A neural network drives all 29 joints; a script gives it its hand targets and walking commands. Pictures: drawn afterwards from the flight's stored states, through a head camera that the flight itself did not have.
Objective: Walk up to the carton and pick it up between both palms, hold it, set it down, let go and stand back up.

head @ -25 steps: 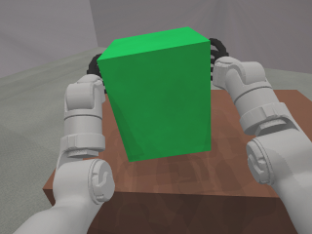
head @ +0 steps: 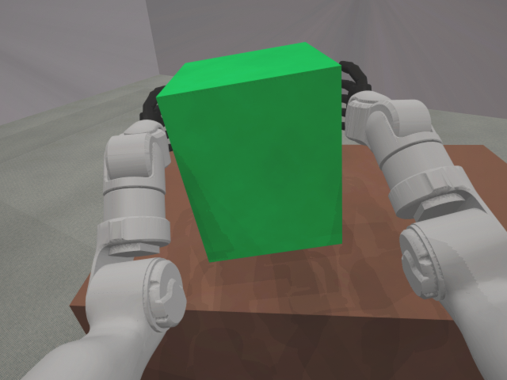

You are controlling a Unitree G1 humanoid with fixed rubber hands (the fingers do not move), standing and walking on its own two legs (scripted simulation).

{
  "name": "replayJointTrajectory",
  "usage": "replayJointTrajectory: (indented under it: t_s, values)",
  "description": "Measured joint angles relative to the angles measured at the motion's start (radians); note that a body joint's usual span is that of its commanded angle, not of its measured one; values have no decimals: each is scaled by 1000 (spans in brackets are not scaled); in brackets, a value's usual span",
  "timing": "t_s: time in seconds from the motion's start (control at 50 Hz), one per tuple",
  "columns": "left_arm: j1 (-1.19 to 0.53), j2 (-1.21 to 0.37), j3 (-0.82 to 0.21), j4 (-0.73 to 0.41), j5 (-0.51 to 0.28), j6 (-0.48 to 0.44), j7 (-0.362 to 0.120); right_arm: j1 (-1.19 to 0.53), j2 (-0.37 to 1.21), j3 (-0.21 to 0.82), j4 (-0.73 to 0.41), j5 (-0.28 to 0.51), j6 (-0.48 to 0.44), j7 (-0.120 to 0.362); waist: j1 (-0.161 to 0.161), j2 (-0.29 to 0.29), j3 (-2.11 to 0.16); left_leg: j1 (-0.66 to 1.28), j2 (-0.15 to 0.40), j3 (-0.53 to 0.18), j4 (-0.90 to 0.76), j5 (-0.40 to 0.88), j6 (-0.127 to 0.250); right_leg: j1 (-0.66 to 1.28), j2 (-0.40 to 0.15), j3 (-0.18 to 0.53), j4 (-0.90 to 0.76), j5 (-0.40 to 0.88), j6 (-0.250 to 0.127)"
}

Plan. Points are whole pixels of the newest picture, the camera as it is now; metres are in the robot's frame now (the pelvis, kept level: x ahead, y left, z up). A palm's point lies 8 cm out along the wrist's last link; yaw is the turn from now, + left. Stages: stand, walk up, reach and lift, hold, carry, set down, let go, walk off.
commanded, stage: hold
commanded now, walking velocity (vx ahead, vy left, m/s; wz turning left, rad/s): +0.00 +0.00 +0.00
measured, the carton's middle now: (259, 148) +0.39 -0.01 +0.26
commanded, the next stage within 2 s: set down in 0.50 s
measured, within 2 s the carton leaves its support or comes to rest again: neither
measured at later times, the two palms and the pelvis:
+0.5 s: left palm (154, 134) +0.37 +0.14 +0.30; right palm (358, 109) +0.37 -0.15 +0.32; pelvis +0.00 +0.00 +0.00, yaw +0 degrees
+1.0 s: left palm (147, 133) +0.40 +0.16 +0.29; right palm (338, 125) +0.39 -0.13 +0.29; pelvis +0.01 +0.00 +0.00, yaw +2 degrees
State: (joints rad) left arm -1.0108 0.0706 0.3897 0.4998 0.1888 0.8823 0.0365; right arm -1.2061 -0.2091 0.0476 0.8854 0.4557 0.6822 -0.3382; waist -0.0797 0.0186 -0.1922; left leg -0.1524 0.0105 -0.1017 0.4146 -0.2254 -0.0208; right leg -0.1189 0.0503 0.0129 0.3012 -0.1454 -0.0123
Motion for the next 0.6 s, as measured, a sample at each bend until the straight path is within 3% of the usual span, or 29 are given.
replayJointTrajectory:
  t_s: [0.52,0.6]
  values:
    - [-3,-5,9,5,5,3,2,1,-2,4,7,4,3,2,2,3,-6,4,0,1,1,-2,1,4,2,7,0,-1,0]
    - [-27,-1,39,54,16,-13,-14,-24,15,-21,56,-48,5,26,2,-1,-3,10,-2,2,-9,3,3,5,0,8,2,-2,0]
